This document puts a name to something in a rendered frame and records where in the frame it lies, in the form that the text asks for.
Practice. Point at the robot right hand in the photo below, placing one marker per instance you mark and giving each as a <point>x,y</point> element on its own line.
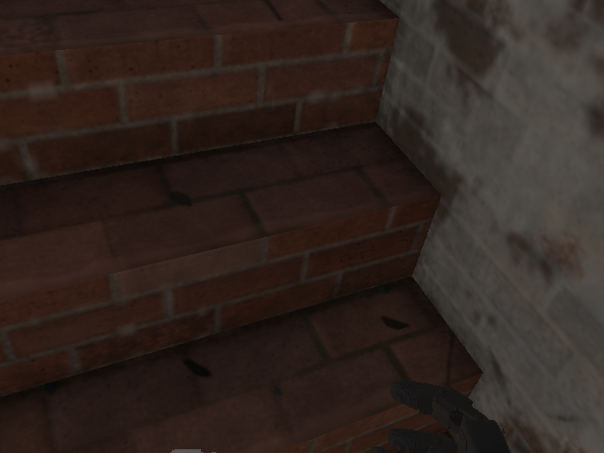
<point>453,410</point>

